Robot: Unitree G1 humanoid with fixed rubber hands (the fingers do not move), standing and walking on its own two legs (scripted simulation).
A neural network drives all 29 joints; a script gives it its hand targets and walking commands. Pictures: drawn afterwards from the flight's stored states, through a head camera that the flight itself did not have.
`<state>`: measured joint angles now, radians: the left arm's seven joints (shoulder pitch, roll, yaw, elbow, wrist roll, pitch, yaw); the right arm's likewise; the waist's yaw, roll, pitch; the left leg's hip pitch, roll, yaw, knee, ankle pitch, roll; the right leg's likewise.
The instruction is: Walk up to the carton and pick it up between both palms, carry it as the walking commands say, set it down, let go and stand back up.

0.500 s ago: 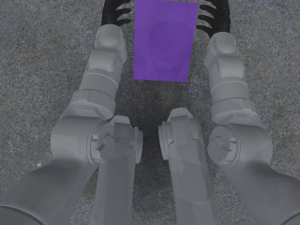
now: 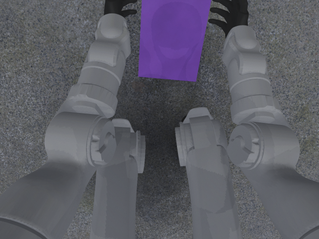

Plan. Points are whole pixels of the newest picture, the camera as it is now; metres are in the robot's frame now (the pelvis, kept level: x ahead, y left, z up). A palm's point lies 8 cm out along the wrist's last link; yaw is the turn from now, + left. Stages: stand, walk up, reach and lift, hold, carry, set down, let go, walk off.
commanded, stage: set down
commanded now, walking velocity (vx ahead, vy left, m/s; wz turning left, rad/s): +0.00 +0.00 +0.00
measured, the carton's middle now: (169, 36) +0.49 -0.08 -0.29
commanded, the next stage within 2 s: none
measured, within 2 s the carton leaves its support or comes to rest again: rests again in 1.66 s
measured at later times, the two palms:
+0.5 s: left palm (114, 13) +0.52 +0.04 -0.18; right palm (236, 23) +0.48 -0.21 -0.18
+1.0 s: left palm (115, 11) +0.53 +0.04 -0.19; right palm (234, 20) +0.49 -0.21 -0.19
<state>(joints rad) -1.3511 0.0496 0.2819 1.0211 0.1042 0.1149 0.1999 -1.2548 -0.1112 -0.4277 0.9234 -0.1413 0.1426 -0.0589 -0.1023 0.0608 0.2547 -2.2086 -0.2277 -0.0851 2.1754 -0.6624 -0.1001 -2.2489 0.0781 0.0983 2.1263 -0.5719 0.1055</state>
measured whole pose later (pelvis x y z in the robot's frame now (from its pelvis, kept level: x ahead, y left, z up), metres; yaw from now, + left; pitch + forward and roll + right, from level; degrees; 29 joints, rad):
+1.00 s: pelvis +0.00 +0.00 -0.01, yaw +1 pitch +40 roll +0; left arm -1.40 0.08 0.37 1.07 0.20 0.09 0.09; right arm -1.35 -0.15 -0.47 1.04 -0.19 0.11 0.03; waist -0.11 0.05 0.28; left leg -2.24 -0.18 -0.06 2.19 -0.66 -0.08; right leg -2.27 0.04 0.07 2.15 -0.58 0.08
